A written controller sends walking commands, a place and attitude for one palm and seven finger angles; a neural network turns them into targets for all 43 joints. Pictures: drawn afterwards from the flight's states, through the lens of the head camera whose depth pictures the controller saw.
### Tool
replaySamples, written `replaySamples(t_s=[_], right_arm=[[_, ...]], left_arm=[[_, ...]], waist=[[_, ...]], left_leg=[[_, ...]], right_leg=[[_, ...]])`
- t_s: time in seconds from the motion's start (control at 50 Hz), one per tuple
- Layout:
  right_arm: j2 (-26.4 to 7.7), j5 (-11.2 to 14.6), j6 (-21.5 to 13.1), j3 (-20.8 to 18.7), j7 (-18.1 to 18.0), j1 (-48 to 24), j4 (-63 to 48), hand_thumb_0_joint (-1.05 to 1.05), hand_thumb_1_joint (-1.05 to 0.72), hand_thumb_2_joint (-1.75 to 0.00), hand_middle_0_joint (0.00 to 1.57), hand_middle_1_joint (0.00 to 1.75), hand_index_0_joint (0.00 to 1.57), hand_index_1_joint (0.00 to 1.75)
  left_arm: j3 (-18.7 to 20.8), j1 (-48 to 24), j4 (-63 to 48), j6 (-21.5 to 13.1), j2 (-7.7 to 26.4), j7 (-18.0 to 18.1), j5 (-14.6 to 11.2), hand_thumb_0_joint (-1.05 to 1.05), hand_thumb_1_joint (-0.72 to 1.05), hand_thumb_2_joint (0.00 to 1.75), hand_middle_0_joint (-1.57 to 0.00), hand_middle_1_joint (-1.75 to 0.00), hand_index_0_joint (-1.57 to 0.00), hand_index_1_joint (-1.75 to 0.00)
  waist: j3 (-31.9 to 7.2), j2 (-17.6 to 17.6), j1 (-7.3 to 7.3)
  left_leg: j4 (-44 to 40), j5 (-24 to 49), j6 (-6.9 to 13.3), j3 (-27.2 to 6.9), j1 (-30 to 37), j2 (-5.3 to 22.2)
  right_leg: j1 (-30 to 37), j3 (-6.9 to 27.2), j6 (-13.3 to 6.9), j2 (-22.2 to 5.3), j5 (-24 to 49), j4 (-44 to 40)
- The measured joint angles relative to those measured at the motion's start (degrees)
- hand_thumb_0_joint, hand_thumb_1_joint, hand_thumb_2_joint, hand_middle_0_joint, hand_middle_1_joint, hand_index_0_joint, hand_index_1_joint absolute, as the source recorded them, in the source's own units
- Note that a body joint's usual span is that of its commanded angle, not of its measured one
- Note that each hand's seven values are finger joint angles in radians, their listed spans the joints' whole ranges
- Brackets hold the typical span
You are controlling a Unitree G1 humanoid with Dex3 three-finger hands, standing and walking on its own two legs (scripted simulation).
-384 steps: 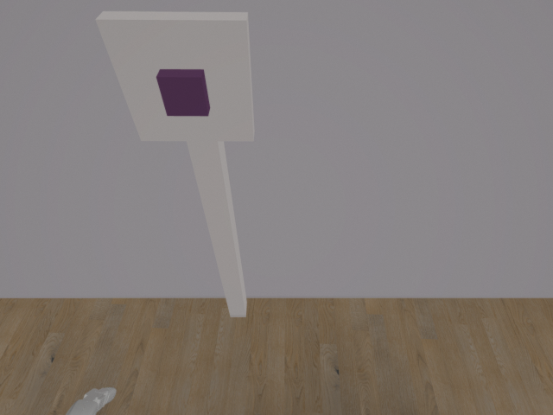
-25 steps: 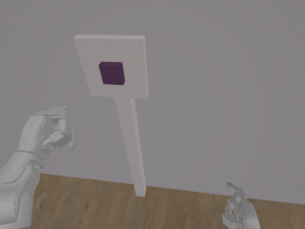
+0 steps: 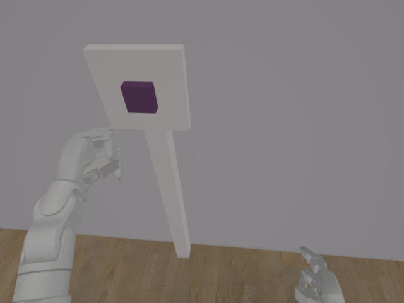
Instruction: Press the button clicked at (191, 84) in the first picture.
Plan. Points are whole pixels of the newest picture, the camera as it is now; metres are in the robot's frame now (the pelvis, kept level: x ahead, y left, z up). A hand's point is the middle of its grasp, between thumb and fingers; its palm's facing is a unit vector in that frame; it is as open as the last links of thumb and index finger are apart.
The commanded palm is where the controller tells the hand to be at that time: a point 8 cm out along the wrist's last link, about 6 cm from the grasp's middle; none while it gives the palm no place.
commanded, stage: aim a knuckle at the button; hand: left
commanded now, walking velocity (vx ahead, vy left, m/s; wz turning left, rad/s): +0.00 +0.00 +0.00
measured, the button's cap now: (140, 96) +0.49 +0.18 +0.19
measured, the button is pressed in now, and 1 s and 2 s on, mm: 0 0 0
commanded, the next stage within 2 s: none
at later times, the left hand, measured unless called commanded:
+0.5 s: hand (142, 138) +0.37 +0.16 +0.17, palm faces +0.01 -1.00 -0.03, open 3.1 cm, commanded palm +0.35 +0.20 +0.16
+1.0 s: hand (139, 138) +0.38 +0.17 +0.16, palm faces +0.00 -1.00 -0.01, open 3.1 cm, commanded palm +0.36 +0.21 +0.16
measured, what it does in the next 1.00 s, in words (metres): stands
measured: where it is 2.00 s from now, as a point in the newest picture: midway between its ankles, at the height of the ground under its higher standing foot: outside the picture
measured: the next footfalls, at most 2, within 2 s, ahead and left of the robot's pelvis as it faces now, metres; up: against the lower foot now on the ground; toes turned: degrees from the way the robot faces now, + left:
none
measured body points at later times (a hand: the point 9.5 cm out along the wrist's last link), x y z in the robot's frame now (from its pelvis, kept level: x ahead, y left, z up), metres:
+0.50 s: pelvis -0.01 +0.00 +0.00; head -0.01 -0.02 +0.45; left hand +0.37 +0.21 +0.17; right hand +0.15 -0.23 -0.09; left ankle -0.02 +0.13 -0.74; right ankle +0.01 -0.11 -0.74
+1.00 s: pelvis +0.00 +0.01 +0.00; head -0.01 -0.01 +0.45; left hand +0.38 +0.22 +0.16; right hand +0.13 -0.24 -0.10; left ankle -0.02 +0.13 -0.74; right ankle +0.01 -0.11 -0.74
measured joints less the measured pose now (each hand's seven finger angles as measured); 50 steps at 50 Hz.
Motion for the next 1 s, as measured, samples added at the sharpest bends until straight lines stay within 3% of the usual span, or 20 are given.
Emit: replaySamples(t_s=[0.18,0.36,0.64,0.82,1.0], right_arm=[[0.55,-0.29,1.19,0.25,-0.55,-1.24,0.66,0.02,-0.90,-0.90,0.20,0.30,0.20,0.30],[1.01,-0.48,4.00,0.48,-0.19,-0.61,0.55,0.02,-0.90,-0.90,0.20,0.30,0.20,0.30],[-0.25,-0.37,5.48,-0.99,-0.29,2.26,2.20,0.02,-0.90,-0.90,0.20,0.30,0.20,0.30],[-0.01,-0.29,6.25,-1.39,0.29,4.29,1.20,0.02,-0.90,-0.90,0.20,0.30,0.20,0.30],[-0.52,0.20,5.83,-1.87,0.02,3.81,1.16,0.02,-0.90,-0.90,0.20,0.30,0.20,0.30]], left_arm=[[-4.22,-6.46,5.49,-1.48,-1.86,2.37,1.38,0.02,0.90,0.89,-1.30,-1.50,-1.30,-1.50],[-2.49,-14.82,16.89,-2.03,-0.81,4.19,2.50,0.02,0.90,0.89,-1.30,-1.50,-1.30,-1.50],[-2.86,-23.01,29.14,-7.39,-1.03,5.27,3.69,0.02,0.90,0.90,-1.30,-1.50,-1.30,-1.50],[1.17,-21.90,31.43,-10.21,0.91,4.53,3.66,0.02,0.90,0.89,-1.30,-1.50,-1.30,-1.50],[-1.13,-19.14,28.70,-10.04,-0.04,2.83,2.70,0.02,0.90,0.90,-1.30,-1.50,-1.30,-1.50]], waist=[[0.77,-0.63,-0.27],[0.30,-0.97,-1.86],[0.84,-1.38,-3.17],[-0.18,-1.44,-3.84],[0.05,-1.13,-2.45]], left_leg=[[0.14,0.39,0.18,-0.29,-0.69,-0.41],[-0.53,0.93,0.11,0.39,-1.45,-0.14],[-0.18,1.12,0.22,0.73,-3.47,0.08],[-1.36,1.19,0.14,1.98,-2.91,0.55],[-0.64,0.87,0.39,1.07,-3.02,0.32]], right_leg=[[-0.60,-0.23,0.12,-0.43,0.20,0.27],[-1.72,0.44,-0.04,-0.06,0.96,-0.32],[-3.66,0.81,-0.04,0.19,1.66,-0.58],[-3.78,2.02,-0.09,0.82,2.06,-1.47],[-2.97,1.16,0.15,0.54,2.00,-1.85]])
